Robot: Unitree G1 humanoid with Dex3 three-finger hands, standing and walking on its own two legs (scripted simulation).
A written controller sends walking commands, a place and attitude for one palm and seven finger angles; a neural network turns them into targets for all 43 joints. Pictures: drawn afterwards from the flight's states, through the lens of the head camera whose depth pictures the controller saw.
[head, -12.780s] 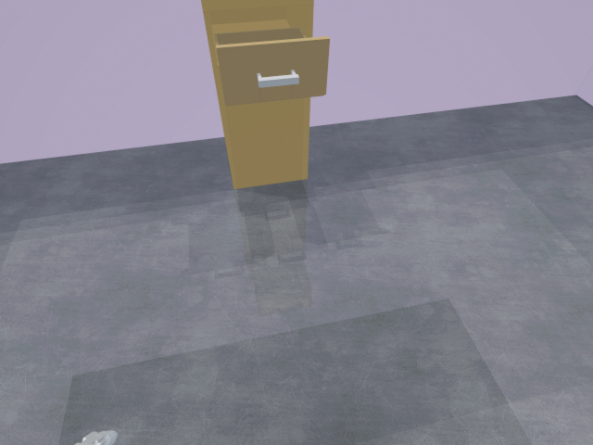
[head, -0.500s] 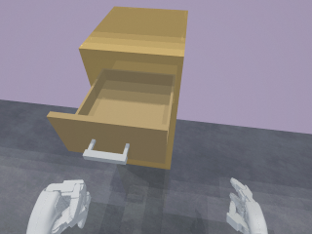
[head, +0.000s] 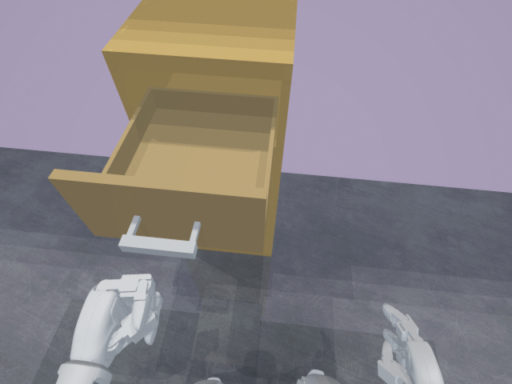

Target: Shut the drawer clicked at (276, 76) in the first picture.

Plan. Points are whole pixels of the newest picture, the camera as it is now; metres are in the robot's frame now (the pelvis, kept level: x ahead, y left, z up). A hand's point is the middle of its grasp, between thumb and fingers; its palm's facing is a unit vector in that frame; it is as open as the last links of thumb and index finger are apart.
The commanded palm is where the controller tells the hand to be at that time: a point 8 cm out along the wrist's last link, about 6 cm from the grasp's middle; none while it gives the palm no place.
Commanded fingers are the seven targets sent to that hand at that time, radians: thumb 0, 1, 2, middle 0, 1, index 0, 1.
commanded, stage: bring the fist close to the handle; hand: left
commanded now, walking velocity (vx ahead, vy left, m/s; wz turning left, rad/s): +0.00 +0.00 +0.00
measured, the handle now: (162, 235) +0.35 +0.18 +0.01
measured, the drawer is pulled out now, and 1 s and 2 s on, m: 0.30 0.30 0.20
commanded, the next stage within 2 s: push the drawer shut in 0.86 s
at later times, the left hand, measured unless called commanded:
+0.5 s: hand (174, 293) +0.25 +0.14 +0.00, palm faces -0.08 -1.00 -0.04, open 3.3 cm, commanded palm +0.23 +0.20 +0.01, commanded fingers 0.00 0.90 0.90 -1.40 -1.60 -1.40 -1.60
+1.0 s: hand (171, 293) +0.25 +0.15 +0.01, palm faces -0.09 -1.00 -0.04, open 3.3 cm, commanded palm +0.24 +0.20 +0.01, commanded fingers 0.00 0.90 0.90 -1.40 -1.60 -1.40 -1.60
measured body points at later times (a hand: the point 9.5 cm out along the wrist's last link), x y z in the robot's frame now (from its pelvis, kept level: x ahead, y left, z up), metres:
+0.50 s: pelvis -0.01 +0.00 -0.03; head +0.08 +0.00 +0.41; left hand +0.25 +0.20 +0.01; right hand +0.17 -0.24 -0.11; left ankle -0.02 +0.10 -0.68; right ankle +0.03 -0.11 -0.68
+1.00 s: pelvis -0.01 +0.00 -0.03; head +0.08 +0.00 +0.41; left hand +0.25 +0.20 +0.01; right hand +0.17 -0.24 -0.11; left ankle -0.02 +0.10 -0.68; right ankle +0.03 -0.11 -0.68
